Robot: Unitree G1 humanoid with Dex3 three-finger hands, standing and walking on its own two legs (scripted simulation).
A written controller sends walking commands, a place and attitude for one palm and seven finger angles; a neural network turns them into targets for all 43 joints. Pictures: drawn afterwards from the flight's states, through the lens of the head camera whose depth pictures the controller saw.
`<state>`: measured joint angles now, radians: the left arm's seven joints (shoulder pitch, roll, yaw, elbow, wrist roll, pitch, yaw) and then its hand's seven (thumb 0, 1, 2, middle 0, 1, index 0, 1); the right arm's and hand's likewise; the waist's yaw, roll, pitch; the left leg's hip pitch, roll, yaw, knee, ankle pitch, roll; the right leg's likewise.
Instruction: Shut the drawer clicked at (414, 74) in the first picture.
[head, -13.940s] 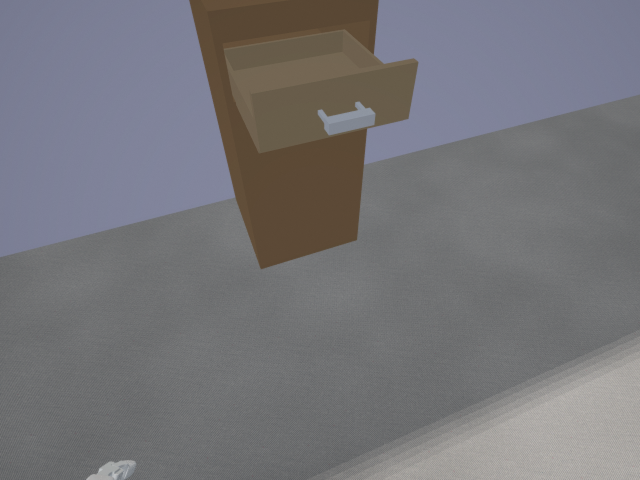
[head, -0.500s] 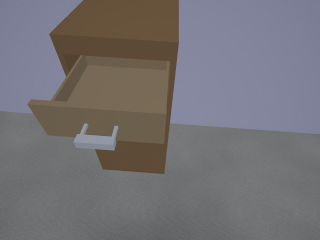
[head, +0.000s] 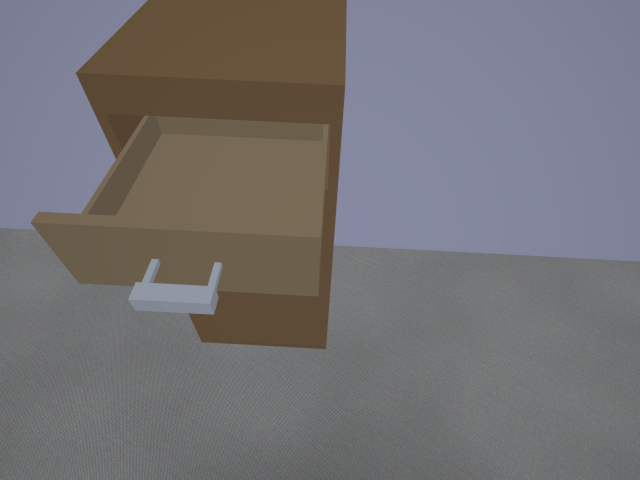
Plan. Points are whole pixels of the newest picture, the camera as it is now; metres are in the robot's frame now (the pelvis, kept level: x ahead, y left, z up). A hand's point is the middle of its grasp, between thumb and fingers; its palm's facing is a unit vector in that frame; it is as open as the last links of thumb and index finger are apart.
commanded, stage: come to a stop and stand still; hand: left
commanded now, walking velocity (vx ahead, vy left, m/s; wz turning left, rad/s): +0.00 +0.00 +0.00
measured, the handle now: (180, 283) +0.35 +0.22 +0.03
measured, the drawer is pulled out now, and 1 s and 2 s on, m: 0.25 0.25 0.25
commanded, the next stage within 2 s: look again from close up in 0.66 s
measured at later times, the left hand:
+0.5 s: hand out of the picture -0.01 +0.17 -0.17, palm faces +0.02 -0.98 -0.22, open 7.4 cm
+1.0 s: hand out of the picture -0.01 +0.17 -0.17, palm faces +0.02 -0.97 -0.23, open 7.4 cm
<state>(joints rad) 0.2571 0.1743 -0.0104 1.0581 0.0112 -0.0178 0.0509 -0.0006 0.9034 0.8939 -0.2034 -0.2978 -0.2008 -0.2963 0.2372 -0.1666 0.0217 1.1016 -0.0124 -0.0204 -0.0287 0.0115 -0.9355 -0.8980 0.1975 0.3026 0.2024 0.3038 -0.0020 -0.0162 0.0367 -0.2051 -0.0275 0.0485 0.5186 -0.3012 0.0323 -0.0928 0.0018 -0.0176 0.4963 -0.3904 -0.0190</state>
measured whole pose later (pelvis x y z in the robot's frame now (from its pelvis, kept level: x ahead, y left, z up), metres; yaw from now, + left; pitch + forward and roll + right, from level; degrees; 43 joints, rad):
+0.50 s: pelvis -0.01 -0.02 +0.01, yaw +0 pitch -1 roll +1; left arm 0.28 0.19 -0.01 1.09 0.01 -0.01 0.04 0.00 0.90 0.89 -0.20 -0.30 -0.20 -0.30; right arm 0.21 -0.17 0.02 1.13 -0.01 -0.02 -0.03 0.01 -0.91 -0.90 0.20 0.30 0.20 0.30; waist 0.01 -0.03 0.05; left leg -0.19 -0.01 0.04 0.45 -0.25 0.01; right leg -0.08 0.02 -0.02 0.44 -0.34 -0.04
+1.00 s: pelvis -0.01 -0.03 +0.01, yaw +0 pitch -1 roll +1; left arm 0.26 0.20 0.00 1.10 0.01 -0.02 0.03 0.00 0.90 0.89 -0.20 -0.30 -0.20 -0.30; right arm 0.20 -0.18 0.02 1.14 -0.01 -0.02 -0.03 0.01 -0.91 -0.90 0.20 0.30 0.20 0.30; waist 0.01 -0.02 0.03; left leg -0.19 0.00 0.03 0.42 -0.22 -0.01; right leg -0.08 0.03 -0.03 0.42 -0.33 -0.06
